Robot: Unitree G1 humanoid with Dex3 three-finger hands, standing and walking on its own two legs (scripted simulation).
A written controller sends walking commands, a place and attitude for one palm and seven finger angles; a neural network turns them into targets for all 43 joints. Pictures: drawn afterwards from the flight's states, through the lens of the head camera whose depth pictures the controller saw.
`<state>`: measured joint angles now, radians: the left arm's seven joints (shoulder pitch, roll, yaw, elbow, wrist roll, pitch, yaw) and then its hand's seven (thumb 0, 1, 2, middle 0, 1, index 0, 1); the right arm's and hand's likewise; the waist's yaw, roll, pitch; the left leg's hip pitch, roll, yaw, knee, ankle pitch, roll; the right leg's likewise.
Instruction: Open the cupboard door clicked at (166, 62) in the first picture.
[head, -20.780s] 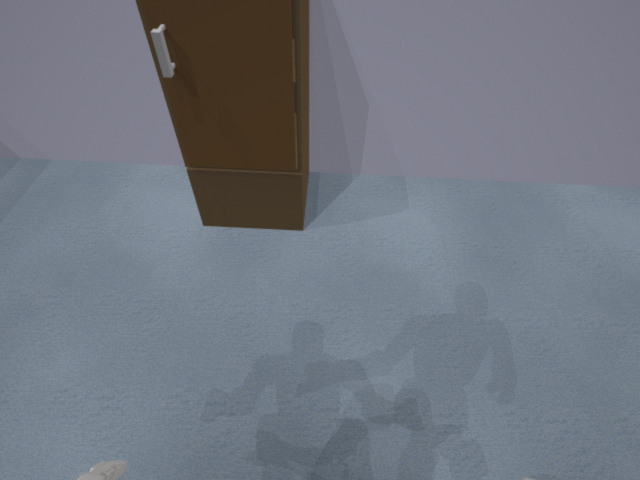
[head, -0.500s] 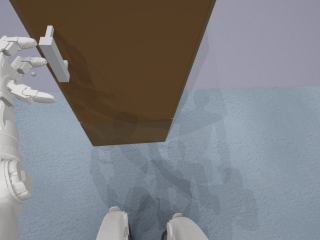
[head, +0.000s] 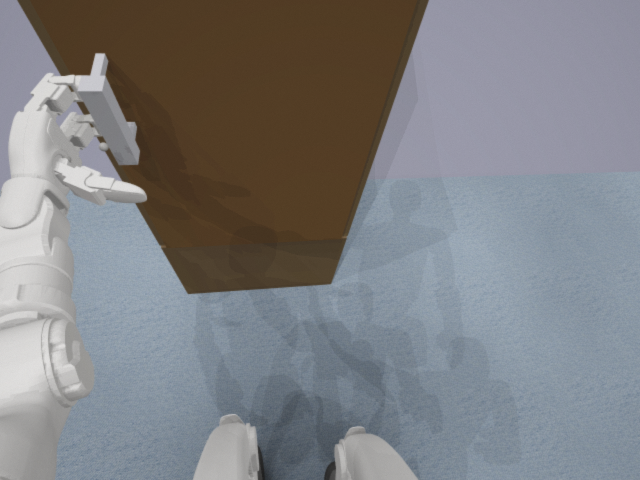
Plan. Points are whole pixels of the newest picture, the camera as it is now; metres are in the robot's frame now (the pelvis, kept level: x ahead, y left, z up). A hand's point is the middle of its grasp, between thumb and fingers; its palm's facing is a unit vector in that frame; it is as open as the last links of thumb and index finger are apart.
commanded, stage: slide the fingers in behind the handle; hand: left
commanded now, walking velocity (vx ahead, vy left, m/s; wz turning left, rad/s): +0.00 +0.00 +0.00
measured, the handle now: (115, 111) +0.55 +0.23 +0.08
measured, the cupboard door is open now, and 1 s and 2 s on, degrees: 0 0 18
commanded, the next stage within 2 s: close the thumb around the handle in 0.56 s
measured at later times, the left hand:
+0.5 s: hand (111, 146) +0.50 +0.22 +0.08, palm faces +0.06 -1.00 +0.00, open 14.0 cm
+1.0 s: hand (119, 146) +0.49 +0.21 +0.08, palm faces +0.05 -1.00 +0.00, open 10.7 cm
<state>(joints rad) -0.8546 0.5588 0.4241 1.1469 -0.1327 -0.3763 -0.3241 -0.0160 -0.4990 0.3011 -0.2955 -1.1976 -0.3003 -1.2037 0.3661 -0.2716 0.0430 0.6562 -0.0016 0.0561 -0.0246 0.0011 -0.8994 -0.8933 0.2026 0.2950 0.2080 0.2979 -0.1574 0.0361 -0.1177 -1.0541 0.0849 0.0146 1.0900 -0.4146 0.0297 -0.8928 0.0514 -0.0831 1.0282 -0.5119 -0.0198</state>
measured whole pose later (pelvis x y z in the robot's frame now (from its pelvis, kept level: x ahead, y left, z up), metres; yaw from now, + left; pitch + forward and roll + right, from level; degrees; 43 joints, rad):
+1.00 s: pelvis +0.00 -0.01 +0.00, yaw +0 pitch +21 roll -4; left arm -0.84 0.53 0.41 1.16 -0.12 -0.39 -0.28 -0.01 0.00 0.51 -0.33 -1.25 -0.34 -1.26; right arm 0.36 -0.27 0.04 0.65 0.00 0.06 -0.02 0.00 -0.90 -0.89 0.20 0.29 0.21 0.30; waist -0.16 0.04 -0.12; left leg -1.03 0.08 0.01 1.08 -0.42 0.02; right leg -0.88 0.05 -0.08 1.03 -0.52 -0.03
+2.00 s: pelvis +0.02 -0.01 +0.02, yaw +1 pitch +16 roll -2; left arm -0.23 0.14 0.19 0.46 -0.19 -0.35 0.06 0.01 0.67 0.79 -0.28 -1.32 -0.30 -1.27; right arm 0.30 -0.24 0.00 0.58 0.00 0.04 0.03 0.01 -0.90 -0.89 0.20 0.29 0.20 0.30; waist -0.05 0.04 -0.15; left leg -0.83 0.06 0.05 0.97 -0.41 0.02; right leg -0.69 0.03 -0.04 0.94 -0.52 -0.02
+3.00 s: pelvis +0.02 -0.07 +0.02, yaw +5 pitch +11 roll +2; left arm 0.28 -0.07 -0.18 0.02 0.03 -0.29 0.46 0.00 -0.17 0.44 -0.32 -1.23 -0.33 -1.24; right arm 0.23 -0.22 0.00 0.56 -0.07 0.02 0.00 0.01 -0.90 -0.89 0.20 0.29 0.20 0.30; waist -0.01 0.04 -0.16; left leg -0.74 0.03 -0.03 0.94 -0.39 -0.04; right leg -0.62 0.02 -0.11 1.00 -0.58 -0.11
